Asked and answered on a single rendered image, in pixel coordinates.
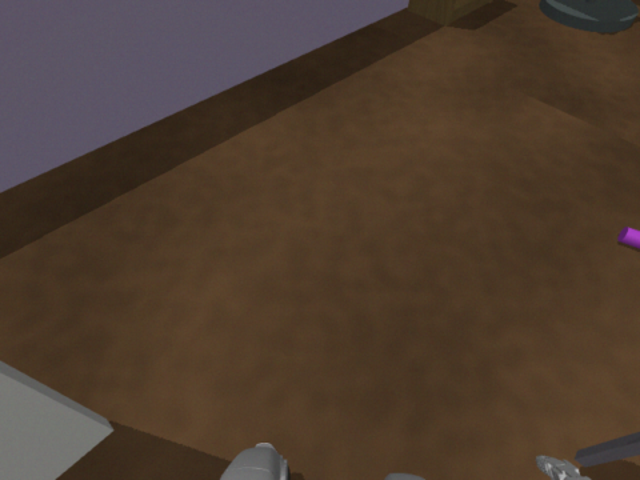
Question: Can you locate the right robot hand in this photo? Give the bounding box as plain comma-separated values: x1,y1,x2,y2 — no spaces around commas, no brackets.
536,455,591,480

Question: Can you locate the office chair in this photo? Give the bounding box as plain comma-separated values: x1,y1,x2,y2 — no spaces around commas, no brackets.
539,0,639,33

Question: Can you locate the bookshelf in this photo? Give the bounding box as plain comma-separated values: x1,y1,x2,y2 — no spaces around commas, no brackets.
407,0,493,26

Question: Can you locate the bottle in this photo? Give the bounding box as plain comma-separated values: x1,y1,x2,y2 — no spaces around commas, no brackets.
618,227,640,249

